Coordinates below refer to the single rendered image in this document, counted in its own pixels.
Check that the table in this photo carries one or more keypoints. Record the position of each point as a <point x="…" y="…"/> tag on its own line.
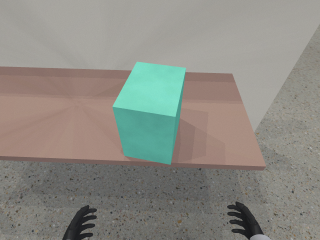
<point x="65" y="115"/>

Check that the carton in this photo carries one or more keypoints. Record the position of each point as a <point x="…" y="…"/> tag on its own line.
<point x="147" y="111"/>

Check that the robot right hand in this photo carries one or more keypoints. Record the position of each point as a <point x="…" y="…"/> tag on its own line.
<point x="249" y="222"/>

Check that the robot left hand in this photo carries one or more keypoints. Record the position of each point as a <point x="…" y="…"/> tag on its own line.
<point x="75" y="227"/>

